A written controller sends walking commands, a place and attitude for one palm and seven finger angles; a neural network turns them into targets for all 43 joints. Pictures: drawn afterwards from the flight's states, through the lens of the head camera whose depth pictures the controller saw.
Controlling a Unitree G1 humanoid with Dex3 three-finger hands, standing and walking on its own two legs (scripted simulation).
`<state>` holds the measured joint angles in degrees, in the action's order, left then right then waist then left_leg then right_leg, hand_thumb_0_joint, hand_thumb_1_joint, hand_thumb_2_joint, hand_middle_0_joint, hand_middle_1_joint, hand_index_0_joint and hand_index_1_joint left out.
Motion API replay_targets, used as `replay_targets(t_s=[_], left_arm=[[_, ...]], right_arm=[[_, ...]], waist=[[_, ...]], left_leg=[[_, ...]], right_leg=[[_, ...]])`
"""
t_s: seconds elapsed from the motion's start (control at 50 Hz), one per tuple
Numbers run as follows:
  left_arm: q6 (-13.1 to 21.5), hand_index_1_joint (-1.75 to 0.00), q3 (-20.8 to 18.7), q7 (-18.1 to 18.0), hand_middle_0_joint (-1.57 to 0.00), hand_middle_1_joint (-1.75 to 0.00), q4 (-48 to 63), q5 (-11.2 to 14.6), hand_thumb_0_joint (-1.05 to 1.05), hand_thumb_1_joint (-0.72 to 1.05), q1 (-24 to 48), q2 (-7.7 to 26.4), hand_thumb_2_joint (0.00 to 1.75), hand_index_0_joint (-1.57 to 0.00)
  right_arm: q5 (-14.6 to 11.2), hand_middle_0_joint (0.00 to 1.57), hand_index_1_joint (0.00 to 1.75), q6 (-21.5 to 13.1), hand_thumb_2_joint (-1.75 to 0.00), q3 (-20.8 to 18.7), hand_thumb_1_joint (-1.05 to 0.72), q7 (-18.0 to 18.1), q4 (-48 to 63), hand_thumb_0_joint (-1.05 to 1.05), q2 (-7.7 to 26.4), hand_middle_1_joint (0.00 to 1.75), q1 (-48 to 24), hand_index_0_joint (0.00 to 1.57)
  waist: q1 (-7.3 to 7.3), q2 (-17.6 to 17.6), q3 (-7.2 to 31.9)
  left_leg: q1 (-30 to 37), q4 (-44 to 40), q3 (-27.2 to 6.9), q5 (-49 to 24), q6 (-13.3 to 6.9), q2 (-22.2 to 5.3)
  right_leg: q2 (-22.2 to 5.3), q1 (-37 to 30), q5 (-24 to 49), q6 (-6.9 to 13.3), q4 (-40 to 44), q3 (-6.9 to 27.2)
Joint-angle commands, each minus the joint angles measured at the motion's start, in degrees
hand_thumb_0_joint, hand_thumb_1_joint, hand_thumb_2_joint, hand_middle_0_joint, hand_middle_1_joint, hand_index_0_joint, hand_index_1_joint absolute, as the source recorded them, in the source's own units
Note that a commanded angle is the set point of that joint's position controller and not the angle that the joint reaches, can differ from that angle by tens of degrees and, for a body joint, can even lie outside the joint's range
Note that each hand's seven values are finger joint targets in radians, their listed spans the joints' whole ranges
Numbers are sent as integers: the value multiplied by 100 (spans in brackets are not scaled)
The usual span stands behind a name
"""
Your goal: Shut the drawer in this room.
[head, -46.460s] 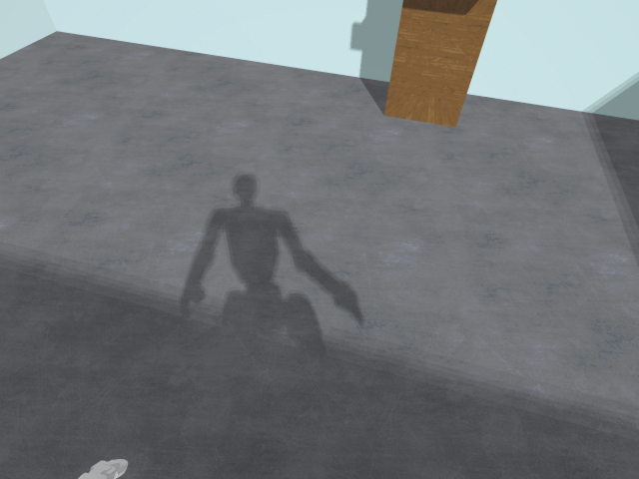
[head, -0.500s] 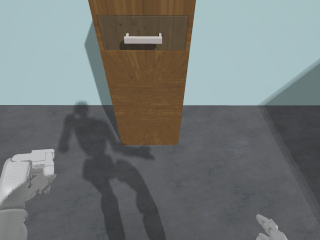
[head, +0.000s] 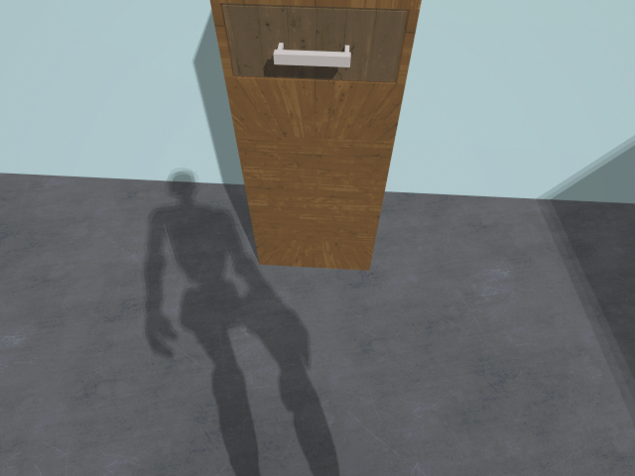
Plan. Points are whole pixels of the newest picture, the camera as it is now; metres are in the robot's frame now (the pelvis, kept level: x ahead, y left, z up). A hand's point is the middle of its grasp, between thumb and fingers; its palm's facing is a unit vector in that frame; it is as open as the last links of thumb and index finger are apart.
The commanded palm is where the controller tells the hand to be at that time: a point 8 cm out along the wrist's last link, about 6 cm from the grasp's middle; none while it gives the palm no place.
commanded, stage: let the arm hang, fingers relaxed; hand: left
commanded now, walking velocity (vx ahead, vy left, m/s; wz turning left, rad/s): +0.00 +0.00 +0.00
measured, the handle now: (313, 53) +0.91 +0.07 +0.09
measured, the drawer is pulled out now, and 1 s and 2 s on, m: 0.00 0.00 0.00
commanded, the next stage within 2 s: look to check the result in 0.54 s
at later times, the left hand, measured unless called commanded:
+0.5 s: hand out of the picture +0.06 +0.22 -0.16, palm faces +0.00 -0.97 -0.26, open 7.4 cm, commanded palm none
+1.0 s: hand out of the picture +0.10 +0.23 -0.15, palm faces -0.02 -0.95 -0.32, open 7.4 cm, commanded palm none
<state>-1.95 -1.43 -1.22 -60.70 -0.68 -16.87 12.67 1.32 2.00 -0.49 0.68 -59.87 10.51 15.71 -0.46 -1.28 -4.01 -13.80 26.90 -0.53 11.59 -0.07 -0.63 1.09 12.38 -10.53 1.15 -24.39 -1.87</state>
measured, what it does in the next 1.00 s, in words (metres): stands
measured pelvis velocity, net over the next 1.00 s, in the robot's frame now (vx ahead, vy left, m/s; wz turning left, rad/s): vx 0.03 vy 0.00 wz -0.02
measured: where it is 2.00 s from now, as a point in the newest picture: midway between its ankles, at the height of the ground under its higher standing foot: outside the picture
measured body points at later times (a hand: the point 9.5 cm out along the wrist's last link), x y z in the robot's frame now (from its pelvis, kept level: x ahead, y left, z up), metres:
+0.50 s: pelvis +0.01 +0.01 +0.00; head +0.02 +0.00 +0.45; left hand +0.07 +0.27 -0.14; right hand +0.03 -0.23 -0.15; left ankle +0.03 +0.12 -0.74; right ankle +0.03 -0.11 -0.74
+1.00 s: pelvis +0.03 +0.00 +0.01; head +0.05 -0.01 +0.46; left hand +0.10 +0.28 -0.13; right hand +0.08 -0.28 -0.14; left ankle +0.03 +0.12 -0.74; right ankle +0.03 -0.11 -0.74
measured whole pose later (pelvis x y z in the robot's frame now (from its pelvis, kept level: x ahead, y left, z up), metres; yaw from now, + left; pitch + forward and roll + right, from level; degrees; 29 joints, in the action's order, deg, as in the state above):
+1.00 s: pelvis +0.03 +0.00 +0.01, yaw -1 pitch -1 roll +0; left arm 0.7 -1.7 -0.6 -65.8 -0.6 -6.9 16.5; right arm 1.0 -0.2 -1.2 0.6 -64.6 16.8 8.0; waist 0.6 -1.0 -3.7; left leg -7.7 19.8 0.8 10.7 -0.1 -0.3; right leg 0.8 7.6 -10.3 0.9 -19.2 -0.5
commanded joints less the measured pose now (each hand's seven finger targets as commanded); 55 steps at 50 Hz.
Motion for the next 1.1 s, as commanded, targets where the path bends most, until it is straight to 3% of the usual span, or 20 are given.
replay_targets(t_s=[0.0,0.2,0.34,0.42,0.78,1.08], left_arm=[[235,-34,-145,-15,-24,-34,132,-18,0,90,241,726,90,-24],[247,-30,-141,-27,-20,-30,-249,-34,0,90,287,716,90,-20],[303,-30,-159,-25,-20,-30,-259,-32,0,90,465,810,90,-20],[341,-30,-170,-25,-20,-30,-227,-25,0,90,571,903,90,-20],[380,-30,-188,9,-20,-30,-191,-15,0,90,1012,1282,90,-20],[429,-30,-187,8,-20,-30,-163,1,0,90,1209,1543,90,-20]], right_arm=[[-2,20,30,-191,-90,-181,-90,78,110,0,770,30,107,20],[-9,20,30,-254,-90,-182,-90,104,-171,0,803,30,71,20],[-19,20,30,-294,-90,-203,-90,95,-215,0,874,30,-37,20],[-32,20,30,-309,-90,-211,-90,96,-210,0,985,30,-151,20],[-27,20,30,-320,-90,-234,-90,69,-216,0,1419,30,-620,20],[-34,20,30,-333,-90,-225,-90,57,-186,0,1712,30,-921,20]], waist=[[74,75,113],[39,-114,-132],[53,120,61],[67,84,162],[100,91,328],[108,87,594]], left_leg=[[-17,-910,-505,721,-198,-488],[-121,-1189,-574,745,-191,-553],[171,-1041,-463,135,-195,-528],[346,-956,-430,-265,-183,-536],[624,-1041,-418,-490,-145,-585],[911,-1041,-368,-1046,-102,-640]], right_leg=[[-584,73,-893,185,723,638],[-597,-27,-488,156,583,562],[-672,-84,-228,161,638,611],[-680,-132,43,172,645,642],[-735,-338,267,172,816,715],[-808,-654,1101,170,815,711]])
